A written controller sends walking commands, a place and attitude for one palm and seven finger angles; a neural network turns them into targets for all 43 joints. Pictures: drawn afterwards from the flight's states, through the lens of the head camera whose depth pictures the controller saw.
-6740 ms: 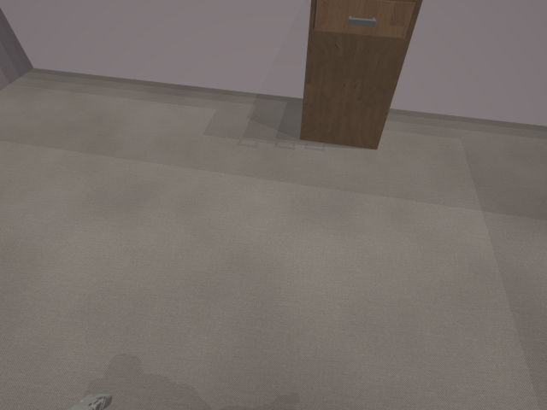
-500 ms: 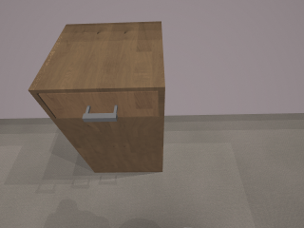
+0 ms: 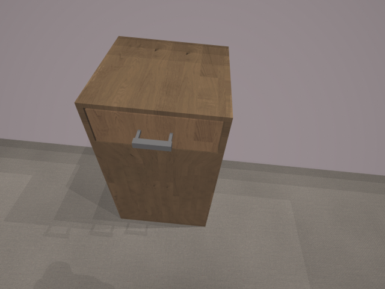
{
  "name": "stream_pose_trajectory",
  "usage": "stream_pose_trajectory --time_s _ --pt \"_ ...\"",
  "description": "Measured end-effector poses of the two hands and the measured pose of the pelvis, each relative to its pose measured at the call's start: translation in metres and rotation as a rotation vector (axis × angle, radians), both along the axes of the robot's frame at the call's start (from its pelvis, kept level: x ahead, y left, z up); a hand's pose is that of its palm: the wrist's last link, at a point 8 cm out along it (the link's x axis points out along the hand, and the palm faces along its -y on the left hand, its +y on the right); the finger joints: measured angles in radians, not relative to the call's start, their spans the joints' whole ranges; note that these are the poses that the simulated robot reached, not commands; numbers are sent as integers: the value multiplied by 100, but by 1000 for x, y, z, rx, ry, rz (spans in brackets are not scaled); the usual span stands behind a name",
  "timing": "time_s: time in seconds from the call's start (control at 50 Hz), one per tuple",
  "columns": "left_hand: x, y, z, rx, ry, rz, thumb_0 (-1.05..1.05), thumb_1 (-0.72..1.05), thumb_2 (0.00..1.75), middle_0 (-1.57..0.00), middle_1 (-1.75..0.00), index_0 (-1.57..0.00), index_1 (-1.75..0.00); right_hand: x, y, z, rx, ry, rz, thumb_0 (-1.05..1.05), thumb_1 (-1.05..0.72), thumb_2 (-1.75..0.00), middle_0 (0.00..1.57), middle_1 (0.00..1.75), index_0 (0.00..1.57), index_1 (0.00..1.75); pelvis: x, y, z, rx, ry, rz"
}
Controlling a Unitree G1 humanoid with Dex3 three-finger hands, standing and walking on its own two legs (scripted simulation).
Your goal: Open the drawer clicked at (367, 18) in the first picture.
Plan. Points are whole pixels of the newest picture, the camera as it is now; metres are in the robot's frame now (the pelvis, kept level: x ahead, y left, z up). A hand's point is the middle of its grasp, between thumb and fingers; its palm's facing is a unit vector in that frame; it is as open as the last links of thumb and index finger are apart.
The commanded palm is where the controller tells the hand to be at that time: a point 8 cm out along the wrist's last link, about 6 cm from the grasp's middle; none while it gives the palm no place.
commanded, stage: come to a stop and stand still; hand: left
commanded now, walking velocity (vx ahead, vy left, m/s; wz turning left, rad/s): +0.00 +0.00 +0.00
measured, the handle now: (153, 139) +0.54 +0.17 -0.06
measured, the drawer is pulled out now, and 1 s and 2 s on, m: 0.00 0.00 0.00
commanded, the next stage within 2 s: look again from close up in 0.40 s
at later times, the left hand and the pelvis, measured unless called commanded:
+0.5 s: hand out of the picture -0.01 +0.17 -0.17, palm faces +0.01 -0.99 -0.17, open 7.3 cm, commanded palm none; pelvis -0.01 +0.00 +0.00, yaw -1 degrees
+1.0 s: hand out of the picture +0.01 +0.18 -0.17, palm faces -0.01 -0.98 -0.22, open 7.3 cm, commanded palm none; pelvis -0.01 +0.00 +0.00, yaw -1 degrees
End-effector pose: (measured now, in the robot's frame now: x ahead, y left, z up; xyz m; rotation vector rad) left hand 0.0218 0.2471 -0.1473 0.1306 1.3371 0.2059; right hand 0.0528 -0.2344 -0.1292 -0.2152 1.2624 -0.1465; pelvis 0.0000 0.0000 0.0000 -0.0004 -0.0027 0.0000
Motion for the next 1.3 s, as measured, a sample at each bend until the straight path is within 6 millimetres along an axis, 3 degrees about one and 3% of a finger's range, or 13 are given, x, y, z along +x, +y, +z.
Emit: stream_pose_trajectory --time_s 0.1,0.22,0.4,0.52,0.8,1.12,1.16,1.2,1.3 --pt "-25 1 2 -4 62 -2 0 91 90 -20 -30 -20 -30 -22 13 -7 18 70 -18 0 -92 -90 20 30 20 30 1 6 1 18 15 -9" --pt "-46 -11 6 -17 143 -31 0 91 90 -20 -30 -20 -30 -43 17 -14 44 98 -68 1 -93 -90 20 30 20 30 -3 9 3 5 1 -24" --pt "-38 -28 2 -51 100 -42 0 91 90 -20 -30 -20 -30 -76 27 -15 68 159 -85 0 -91 -90 20 30 20 30 -9 7 4 3 -16 -24" --pt "-37 -28 2 -36 88 -55 1 93 90 -20 -30 -20 -30 -91 31 -15 84 182 -98 0 -91 -90 20 30 20 30 -12 4 4 -1 -10 -24" --pt "-24 -13 8 14 12 -78 0 91 90 -20 -30 -20 -30 -76 30 -28 105 84 -64 1 -92 -90 20 30 20 30 -13 8 -4 5 -23 -21" --pt "-22 -30 7 -1 38 -70 0 92 90 -20 -30 -20 -30 -70 13 -24 87 122 -61 0 -91 -90 20 30 20 30 -6 -5 -1 5 -10 -24" --pt "3 -26 22 69 -77 -183 1 93 90 -21 -31 -20 -30 -60 7 -19 55 41 -58 1 -91 -90 20 30 20 30 -7 -6 -3 10 -7 -41" --pt "42 -20 56 204 -291 -273 2 92 89 -21 -31 -20 -31 -40 -4 -12 15 -101 -69 1 -92 -90 20 30 20 30 -8 -7 -5 18 6 -39" --pt "129 -21 135 650 -679 -624 2 85 87 -21 -35 -20 -35 34 -29 3 -30 -402 1 2 -91 -90 20 30 20 30 -18 -10 -15 28 77 -33"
